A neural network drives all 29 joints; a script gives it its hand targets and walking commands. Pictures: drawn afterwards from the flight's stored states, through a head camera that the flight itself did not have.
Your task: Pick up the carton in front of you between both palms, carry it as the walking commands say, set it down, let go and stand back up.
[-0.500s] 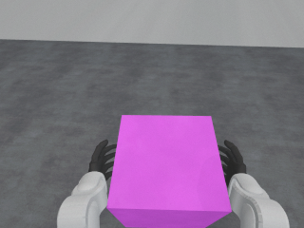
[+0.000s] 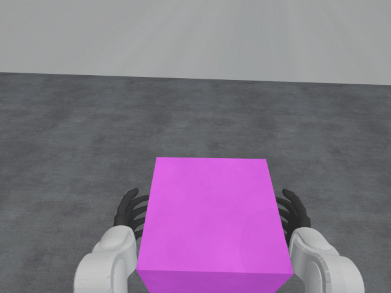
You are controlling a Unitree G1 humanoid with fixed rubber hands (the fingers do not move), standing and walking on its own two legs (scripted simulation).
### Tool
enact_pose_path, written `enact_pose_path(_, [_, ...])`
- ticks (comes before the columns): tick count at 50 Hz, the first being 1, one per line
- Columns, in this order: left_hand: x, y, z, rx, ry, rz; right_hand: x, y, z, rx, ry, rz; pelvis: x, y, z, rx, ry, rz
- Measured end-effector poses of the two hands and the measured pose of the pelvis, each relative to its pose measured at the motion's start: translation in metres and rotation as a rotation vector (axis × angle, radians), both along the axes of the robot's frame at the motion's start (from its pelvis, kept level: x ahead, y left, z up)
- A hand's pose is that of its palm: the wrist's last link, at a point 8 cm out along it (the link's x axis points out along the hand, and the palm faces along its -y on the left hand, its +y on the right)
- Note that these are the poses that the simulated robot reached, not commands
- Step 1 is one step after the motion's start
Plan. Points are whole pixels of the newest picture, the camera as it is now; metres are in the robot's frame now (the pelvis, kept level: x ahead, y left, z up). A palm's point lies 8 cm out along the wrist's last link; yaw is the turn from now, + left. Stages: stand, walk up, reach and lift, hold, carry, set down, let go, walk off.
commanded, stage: carry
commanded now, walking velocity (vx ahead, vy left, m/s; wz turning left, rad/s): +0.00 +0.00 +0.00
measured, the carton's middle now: (209, 236) +0.25 +0.00 +0.02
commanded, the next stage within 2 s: none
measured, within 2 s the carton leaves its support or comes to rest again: neither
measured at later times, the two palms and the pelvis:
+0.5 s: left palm (138, 217) +0.25 +0.13 +0.09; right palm (304, 224) +0.25 -0.17 +0.08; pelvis +0.02 -0.01 +0.00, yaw -1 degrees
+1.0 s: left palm (142, 239) +0.23 +0.13 +0.03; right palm (299, 244) +0.23 -0.17 +0.03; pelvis -0.04 -0.02 +0.00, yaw -1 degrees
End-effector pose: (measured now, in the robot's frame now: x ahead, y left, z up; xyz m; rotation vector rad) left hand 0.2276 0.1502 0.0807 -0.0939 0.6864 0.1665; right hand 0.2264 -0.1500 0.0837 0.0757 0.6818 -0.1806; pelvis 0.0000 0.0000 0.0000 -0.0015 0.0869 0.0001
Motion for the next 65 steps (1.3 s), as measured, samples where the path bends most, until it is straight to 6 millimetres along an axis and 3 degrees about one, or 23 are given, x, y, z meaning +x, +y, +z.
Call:
enact_pose_path(7, [0.020, -0.004, 0.014, 0.014, -0.063, -0.004, 0.019, -0.004, 0.010, 0.020, -0.063, -0.010, 0.016, -0.002, 0.003, 0.003, 0.010, -0.014])
enact_pose_path(15, [0.026, -0.004, 0.028, 0.002, -0.087, 0.005, 0.027, -0.004, 0.027, 0.009, -0.087, -0.001, 0.031, -0.003, 0.011, 0.000, -0.014, -0.003])
enact_pose_path(20, [0.026, -0.009, 0.024, 0.009, -0.073, 0.010, 0.028, -0.009, 0.020, 0.012, -0.073, 0.007, 0.031, -0.010, 0.008, 0.013, -0.024, -0.015])
enact_pose_path(27, [0.022, -0.021, -0.002, 0.026, 0.005, -0.023, 0.015, -0.021, -0.010, 0.019, 0.005, -0.019, 0.017, -0.015, -0.002, -0.003, -0.022, -0.003])
enact_pose_path(39, [0.007, -0.018, -0.024, 0.056, 0.007, -0.037, 0.009, -0.018, -0.027, -0.033, 0.008, 0.042, -0.010, -0.017, -0.003, 0.002, -0.053, -0.011])
enact_pose_path(52, [0.009, -0.022, -0.052, 0.096, 0.018, -0.096, 0.005, -0.022, -0.056, -0.072, 0.020, 0.066, -0.041, -0.018, -0.001, 0.001, -0.060, -0.009])
enact_pose_path(58, [0.012, -0.023, -0.054, 0.107, -0.024, -0.097, 0.010, -0.023, -0.058, -0.075, -0.022, 0.068, -0.047, -0.019, -0.001, 0.002, -0.056, -0.008])
enact_pose_path(65, [0.014, -0.022, -0.040, 0.100, -0.067, -0.080, 0.015, -0.022, -0.043, -0.072, -0.065, 0.072, -0.049, -0.020, -0.001, 0.003, -0.050, -0.007])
